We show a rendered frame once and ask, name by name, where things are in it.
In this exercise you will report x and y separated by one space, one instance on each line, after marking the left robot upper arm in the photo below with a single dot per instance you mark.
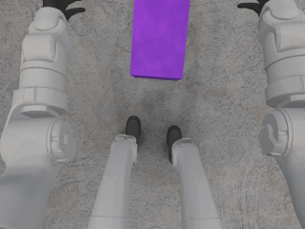
34 150

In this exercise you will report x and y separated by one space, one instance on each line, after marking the carton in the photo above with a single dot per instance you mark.
159 36

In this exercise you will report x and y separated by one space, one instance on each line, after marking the robot right thigh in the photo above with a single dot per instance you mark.
198 209

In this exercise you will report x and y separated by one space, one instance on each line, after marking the right robot upper arm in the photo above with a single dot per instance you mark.
282 136

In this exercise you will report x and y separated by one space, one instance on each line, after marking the robot right shin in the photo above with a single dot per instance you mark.
184 140

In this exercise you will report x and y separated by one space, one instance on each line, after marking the left robot hand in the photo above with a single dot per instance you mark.
62 5

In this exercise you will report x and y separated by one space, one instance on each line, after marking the right robot forearm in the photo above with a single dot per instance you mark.
281 32

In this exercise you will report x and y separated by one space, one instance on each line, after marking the right robot hand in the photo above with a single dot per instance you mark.
253 6

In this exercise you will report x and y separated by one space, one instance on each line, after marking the left robot forearm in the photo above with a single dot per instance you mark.
43 68

